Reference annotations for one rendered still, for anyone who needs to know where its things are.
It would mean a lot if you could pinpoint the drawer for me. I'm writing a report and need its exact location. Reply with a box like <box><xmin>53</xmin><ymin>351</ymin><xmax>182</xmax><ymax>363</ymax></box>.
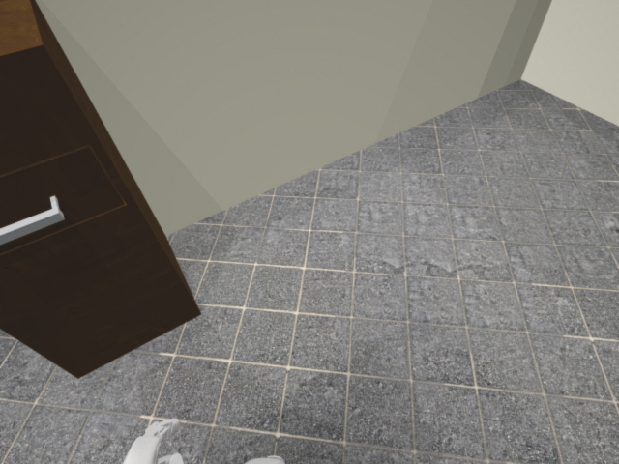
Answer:
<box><xmin>0</xmin><ymin>144</ymin><xmax>124</xmax><ymax>254</ymax></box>

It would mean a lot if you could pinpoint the robot left hand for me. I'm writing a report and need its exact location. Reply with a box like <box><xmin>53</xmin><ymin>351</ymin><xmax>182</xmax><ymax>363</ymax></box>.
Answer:
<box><xmin>123</xmin><ymin>419</ymin><xmax>184</xmax><ymax>464</ymax></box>

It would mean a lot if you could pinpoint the cabinet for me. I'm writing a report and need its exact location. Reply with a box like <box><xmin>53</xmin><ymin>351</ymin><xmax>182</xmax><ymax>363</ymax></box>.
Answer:
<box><xmin>0</xmin><ymin>0</ymin><xmax>201</xmax><ymax>379</ymax></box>

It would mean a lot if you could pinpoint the handle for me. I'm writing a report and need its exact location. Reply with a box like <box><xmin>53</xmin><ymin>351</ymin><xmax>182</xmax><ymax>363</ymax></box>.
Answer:
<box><xmin>0</xmin><ymin>195</ymin><xmax>64</xmax><ymax>245</ymax></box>

